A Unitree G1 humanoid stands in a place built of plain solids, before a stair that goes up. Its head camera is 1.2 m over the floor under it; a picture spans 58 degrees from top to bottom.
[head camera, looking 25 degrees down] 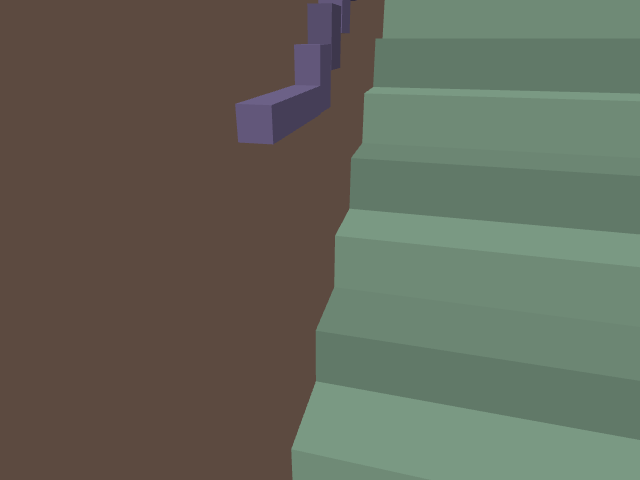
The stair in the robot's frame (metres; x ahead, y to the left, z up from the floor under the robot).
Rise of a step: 0.20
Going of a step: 0.26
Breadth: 1.29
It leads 14 degrees to the right of straight ahead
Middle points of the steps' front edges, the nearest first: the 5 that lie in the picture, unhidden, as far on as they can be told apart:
0.92 -0.56 0.40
1.18 -0.63 0.60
1.43 -0.69 0.80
1.68 -0.76 1.00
1.94 -0.82 1.20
